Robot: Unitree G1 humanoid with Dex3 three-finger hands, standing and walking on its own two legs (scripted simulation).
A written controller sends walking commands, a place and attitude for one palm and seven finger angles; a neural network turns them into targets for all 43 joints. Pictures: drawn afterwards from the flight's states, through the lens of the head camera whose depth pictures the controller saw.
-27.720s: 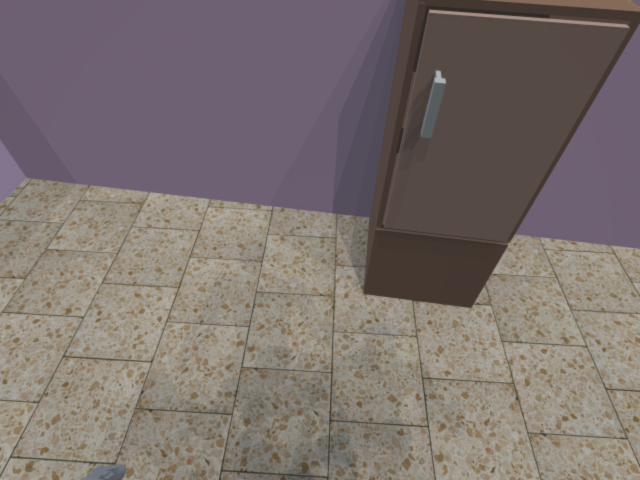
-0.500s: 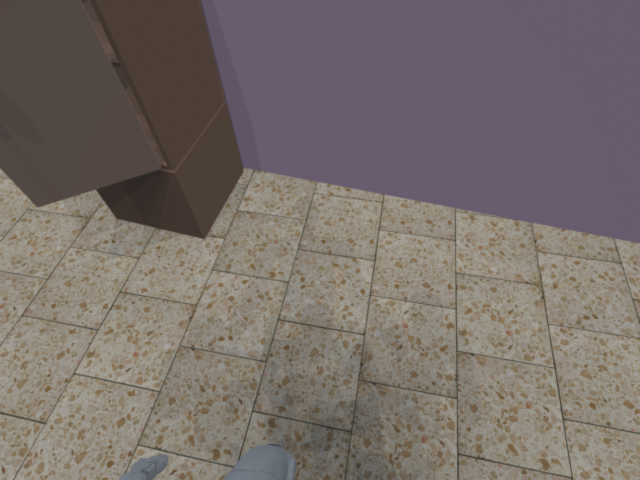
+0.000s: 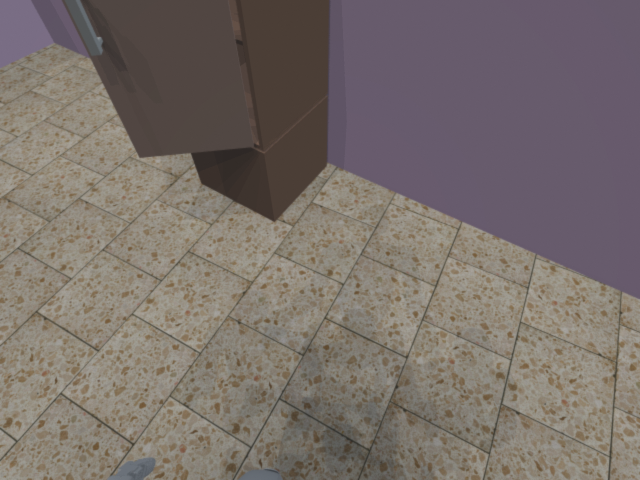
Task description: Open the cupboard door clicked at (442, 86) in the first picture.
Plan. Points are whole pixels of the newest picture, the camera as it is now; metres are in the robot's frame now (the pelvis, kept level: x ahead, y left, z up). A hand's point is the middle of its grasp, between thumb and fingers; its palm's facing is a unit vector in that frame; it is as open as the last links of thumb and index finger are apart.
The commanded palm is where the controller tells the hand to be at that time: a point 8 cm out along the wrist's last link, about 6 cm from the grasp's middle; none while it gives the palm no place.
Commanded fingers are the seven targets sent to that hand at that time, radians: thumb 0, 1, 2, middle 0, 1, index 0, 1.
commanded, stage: turn to face it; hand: left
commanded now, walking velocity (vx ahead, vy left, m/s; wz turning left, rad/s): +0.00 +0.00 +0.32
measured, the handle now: (86, 21) +0.99 +0.60 +0.06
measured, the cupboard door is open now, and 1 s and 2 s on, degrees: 41 41 41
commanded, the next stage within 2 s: take the last steps up to it in 0.22 s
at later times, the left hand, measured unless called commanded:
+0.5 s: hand out of the picture +0.02 +0.22 -0.16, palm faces +0.24 -0.95 -0.22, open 7.4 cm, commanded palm none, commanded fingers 0.00 0.90 0.90 -0.20 -0.30 -0.20 -0.30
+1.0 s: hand out of the picture +0.06 +0.31 -0.17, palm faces +0.35 -0.92 -0.20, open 7.4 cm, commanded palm none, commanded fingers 0.00 0.90 0.90 -0.20 -0.30 -0.20 -0.30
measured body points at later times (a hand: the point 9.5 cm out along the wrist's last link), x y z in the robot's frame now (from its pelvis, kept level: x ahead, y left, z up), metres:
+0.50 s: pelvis +0.02 +0.01 +0.00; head +0.05 +0.02 +0.45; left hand +0.01 +0.27 -0.14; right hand +0.15 -0.21 -0.14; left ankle +0.01 +0.13 -0.73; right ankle +0.02 -0.11 -0.72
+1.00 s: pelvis +0.11 +0.12 +0.01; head +0.14 +0.14 +0.45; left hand +0.04 +0.36 -0.15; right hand +0.25 -0.09 -0.14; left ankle +0.11 +0.23 -0.73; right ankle +0.12 -0.01 -0.66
